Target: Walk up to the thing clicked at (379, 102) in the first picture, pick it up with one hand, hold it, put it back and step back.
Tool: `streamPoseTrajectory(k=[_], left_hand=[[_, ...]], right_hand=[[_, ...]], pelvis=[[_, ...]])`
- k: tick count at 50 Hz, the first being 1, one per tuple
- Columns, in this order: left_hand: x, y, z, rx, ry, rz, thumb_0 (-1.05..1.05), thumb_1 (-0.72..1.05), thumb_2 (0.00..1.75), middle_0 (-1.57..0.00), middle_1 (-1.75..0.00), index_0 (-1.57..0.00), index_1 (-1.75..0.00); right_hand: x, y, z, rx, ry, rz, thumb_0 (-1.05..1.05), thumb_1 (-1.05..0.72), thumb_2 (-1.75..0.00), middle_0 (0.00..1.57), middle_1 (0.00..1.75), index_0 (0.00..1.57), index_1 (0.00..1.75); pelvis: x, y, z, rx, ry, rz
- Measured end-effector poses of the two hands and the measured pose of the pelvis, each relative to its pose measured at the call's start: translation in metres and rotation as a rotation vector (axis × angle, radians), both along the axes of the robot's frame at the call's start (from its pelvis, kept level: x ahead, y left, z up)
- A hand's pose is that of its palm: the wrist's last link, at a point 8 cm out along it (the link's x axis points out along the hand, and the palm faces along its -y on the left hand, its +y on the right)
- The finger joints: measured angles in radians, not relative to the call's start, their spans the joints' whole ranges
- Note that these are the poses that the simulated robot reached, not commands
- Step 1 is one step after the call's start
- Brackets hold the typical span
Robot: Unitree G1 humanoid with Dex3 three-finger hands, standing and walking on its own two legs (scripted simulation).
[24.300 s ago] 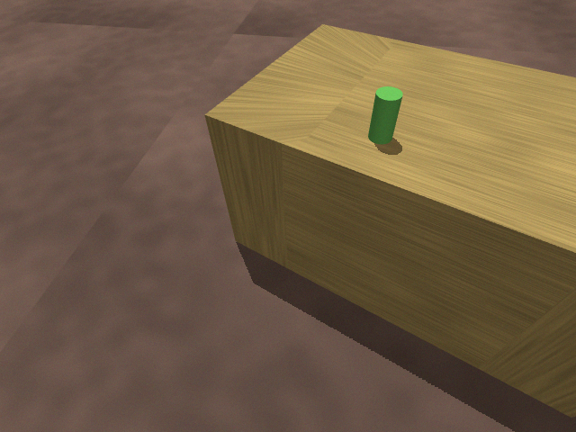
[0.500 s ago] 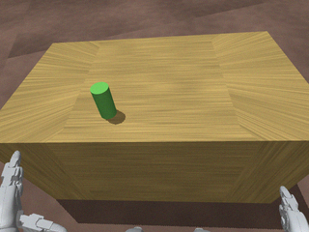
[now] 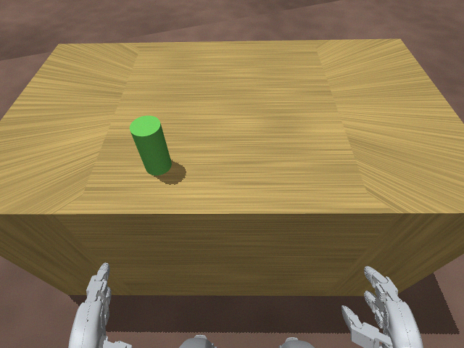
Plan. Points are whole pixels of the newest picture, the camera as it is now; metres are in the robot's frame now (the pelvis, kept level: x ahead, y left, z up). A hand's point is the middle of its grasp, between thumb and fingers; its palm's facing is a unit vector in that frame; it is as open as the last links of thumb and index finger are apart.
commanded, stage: home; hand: left
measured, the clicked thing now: (152, 147) +0.53 +0.21 +0.00
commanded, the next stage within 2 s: none
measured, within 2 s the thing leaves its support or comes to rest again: neither
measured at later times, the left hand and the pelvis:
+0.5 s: hand (154, 315) +0.19 +0.16 -0.05, palm faces +0.10 -0.97 -0.21, open 17.4 cm; pelvis +0.01 -0.01 -0.01, yaw +0 degrees
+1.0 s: hand (154, 319) +0.18 +0.16 -0.05, palm faces +0.11 -0.97 -0.23, open 17.4 cm; pelvis +0.00 -0.02 -0.01, yaw +0 degrees
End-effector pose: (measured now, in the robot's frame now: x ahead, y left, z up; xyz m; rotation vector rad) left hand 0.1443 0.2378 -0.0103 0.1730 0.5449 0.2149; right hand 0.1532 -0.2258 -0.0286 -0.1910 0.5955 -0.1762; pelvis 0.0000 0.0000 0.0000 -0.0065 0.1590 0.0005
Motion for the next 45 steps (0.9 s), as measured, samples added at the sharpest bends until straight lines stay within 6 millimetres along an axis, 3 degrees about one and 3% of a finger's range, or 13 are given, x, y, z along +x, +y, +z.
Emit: streamPoseTrajectory(k=[6,12,16,22,31,45], left_hand=[[0.017,-0.025,-0.018,-0.055,0.041,-0.07,-0.01,-0.51,0.08,-0.06,-0.06,-0.06,-0.06],[0.025,-0.021,-0.01,-0.015,0.03,-0.057,-0.01,-0.52,0.07,-0.06,-0.06,-0.06,-0.06],[0.023,-0.017,-0.007,0.019,0.044,-0.046,-0.01,-0.53,0.06,-0.06,-0.06,-0.06,-0.05],[0.02,-0.028,-0.013,-0.005,0.066,-0.049,-0.01,-0.53,0.07,-0.06,-0.06,-0.05,-0.05],[0.021,-0.031,-0.011,-0.004,0.042,-0.044,-0.01,-0.52,0.07,-0.06,-0.06,-0.05,-0.05],[0.011,-0.033,-0.012,0.008,0.049,-0.04,-0.01,-0.53,0.06,-0.06,-0.05,-0.05,-0.05]], right_hand=[[-0.002,-0.005,0.004,-0.023,0.018,-0.01,0.0,-0.78,-0.83,0.19,0.28,0.19,0.28],[0.003,-0.005,0.001,0.005,0.021,-0.021,0.01,-0.86,-0.88,0.19,0.3,0.2,0.29],[0.009,-0.009,0.0,0.014,0.01,-0.02,0.01,-0.88,-0.89,0.2,0.3,0.2,0.29],[0.013,-0.01,0.003,0.02,0.003,-0.003,0.01,-0.9,-0.9,0.2,0.3,0.2,0.3],[0.005,-0.02,0.003,-0.006,0.028,-0.008,0.01,-0.9,-0.9,0.2,0.3,0.21,0.3],[0.003,-0.02,0.003,0.006,0.013,-0.014,0.01,-0.9,-0.9,0.2,0.3,0.21,0.3]], pelvis=[[0.005,-0.003,-0.002,-0.001,0.018,-0.005],[0.011,-0.007,-0.003,-0.001,0.024,-0.008],[0.014,-0.008,-0.004,0.003,0.027,-0.008],[0.014,-0.012,-0.005,0.012,0.032,-0.006],[0.011,-0.018,-0.006,0.012,0.029,0.0],[0.006,-0.019,-0.008,0.018,0.028,-0.004]])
